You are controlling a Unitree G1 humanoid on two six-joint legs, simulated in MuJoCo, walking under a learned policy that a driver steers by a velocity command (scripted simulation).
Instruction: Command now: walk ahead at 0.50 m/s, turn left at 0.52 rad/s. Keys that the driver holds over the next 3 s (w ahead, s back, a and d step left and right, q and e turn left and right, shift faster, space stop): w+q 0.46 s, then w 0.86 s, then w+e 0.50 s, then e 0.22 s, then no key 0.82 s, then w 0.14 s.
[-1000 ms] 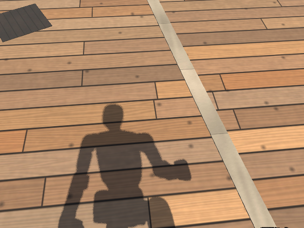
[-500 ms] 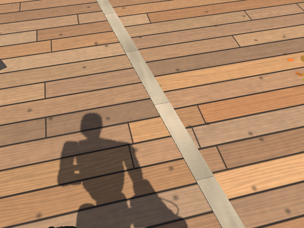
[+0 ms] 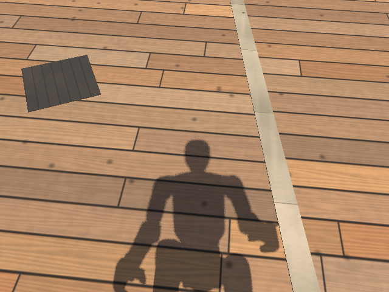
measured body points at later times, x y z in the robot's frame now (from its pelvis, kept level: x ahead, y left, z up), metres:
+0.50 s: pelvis +0.29 +0.05 +0.01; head +0.32 +0.08 +0.46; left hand +0.45 +0.34 -0.08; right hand +0.41 -0.22 -0.10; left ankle +0.19 +0.11 -0.73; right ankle +0.52 -0.06 -0.69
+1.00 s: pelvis +0.57 +0.10 +0.01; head +0.60 +0.12 +0.46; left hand +0.45 +0.36 -0.12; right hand +0.86 -0.03 -0.08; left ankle +0.67 +0.32 -0.69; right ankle +0.53 -0.03 -0.73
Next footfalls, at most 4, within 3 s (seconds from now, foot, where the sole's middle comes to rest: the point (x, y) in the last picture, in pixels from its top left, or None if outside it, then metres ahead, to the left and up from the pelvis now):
0.10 left None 0.23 0.12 -0.77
0.60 right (214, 271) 0.56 -0.01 -0.77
1.10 left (125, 222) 0.73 0.32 -0.77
1.66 right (168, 149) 1.10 0.20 -0.77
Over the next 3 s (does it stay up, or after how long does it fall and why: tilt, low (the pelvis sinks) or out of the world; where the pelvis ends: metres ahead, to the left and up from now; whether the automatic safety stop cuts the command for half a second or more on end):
stays up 1.26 0.28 -0.01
